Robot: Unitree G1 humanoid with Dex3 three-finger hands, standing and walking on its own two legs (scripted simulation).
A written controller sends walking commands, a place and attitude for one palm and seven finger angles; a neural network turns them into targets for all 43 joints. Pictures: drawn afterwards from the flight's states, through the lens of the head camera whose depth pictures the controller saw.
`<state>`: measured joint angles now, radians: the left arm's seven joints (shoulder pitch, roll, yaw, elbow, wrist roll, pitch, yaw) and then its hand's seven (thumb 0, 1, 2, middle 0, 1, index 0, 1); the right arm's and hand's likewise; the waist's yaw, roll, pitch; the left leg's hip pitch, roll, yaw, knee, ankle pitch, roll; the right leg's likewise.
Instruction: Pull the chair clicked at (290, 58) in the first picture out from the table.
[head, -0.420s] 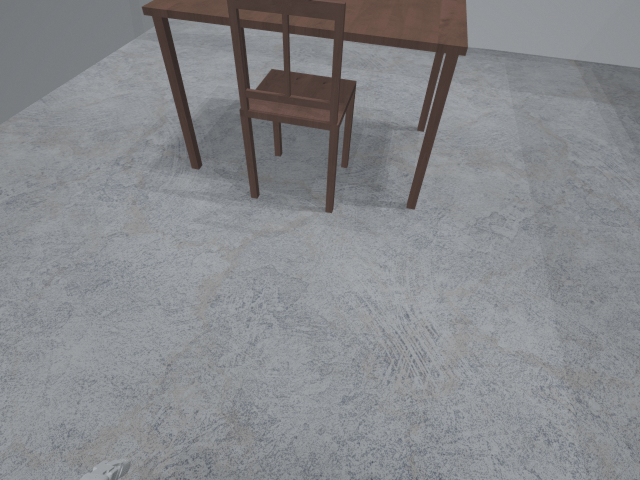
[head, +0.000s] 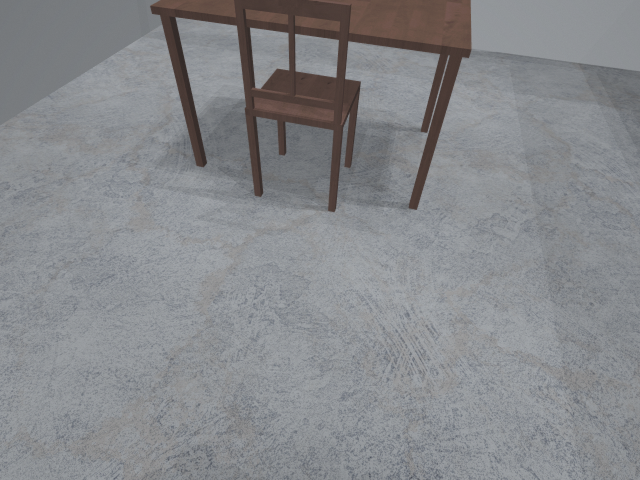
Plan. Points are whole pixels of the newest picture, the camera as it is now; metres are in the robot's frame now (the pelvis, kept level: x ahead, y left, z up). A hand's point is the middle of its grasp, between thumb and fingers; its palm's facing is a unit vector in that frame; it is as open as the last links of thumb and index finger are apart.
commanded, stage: stand and wait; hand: left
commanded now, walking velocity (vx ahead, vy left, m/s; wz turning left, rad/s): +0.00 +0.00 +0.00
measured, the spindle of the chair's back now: (292, 57) +1.44 +0.18 -0.09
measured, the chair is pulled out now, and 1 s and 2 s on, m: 0.00 0.00 0.00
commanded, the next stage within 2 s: look at it before walking up in 0.40 s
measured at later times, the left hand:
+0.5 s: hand out of the picture +0.06 +0.24 -0.16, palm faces -0.03 -0.95 -0.32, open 7.4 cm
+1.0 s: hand out of the picture +0.07 +0.23 -0.15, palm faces -0.03 -0.95 -0.32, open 7.4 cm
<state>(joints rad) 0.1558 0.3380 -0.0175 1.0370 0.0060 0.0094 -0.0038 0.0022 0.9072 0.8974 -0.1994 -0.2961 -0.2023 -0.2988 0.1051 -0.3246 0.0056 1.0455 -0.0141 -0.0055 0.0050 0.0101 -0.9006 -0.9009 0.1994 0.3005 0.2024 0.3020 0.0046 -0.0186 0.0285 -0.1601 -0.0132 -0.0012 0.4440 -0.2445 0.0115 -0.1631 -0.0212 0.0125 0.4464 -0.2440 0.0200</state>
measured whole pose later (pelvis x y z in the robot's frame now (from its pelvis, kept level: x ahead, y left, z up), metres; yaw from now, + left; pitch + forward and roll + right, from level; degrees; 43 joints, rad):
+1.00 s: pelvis -0.01 -0.01 +0.00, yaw +0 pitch -2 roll +0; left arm 0.14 0.34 -0.01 1.09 0.01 0.00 0.00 0.00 0.91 0.90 -0.20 -0.30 -0.20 -0.30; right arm 0.11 -0.33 0.01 1.12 -0.01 -0.01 0.01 0.01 -0.90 -0.90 0.20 0.30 0.20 0.30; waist 0.00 -0.01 0.03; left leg -0.14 0.01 -0.01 0.37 -0.20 -0.01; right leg -0.15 0.00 0.01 0.39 -0.20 0.00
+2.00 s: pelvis +0.29 +0.05 -0.03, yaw +12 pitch -2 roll +0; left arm 0.10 0.15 0.04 0.98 0.02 -0.07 -0.02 0.00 0.91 0.90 -0.19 -0.30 -0.20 -0.30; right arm 0.50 -0.10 -0.03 1.20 -0.01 -0.06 -0.02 0.01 -0.90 -0.90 0.20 0.30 0.20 0.30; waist -0.05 0.01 0.08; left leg 0.00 -0.01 0.00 0.82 -0.51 0.04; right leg -0.45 -0.02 -0.16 0.67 -0.19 -0.08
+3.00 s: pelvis +0.65 +0.18 -0.01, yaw +11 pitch -2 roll +1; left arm 0.16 0.18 0.06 0.98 0.02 0.02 -0.02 0.00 0.91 0.90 -0.19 -0.30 -0.19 -0.30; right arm 0.35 -0.15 -0.04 1.09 -0.03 -0.03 -0.02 0.01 -0.91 -0.90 0.20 0.30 0.20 0.30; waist -0.02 0.01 0.08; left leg -0.02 0.08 0.31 0.50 -0.43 -0.01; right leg -0.44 -0.06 -0.12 0.69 -0.21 -0.01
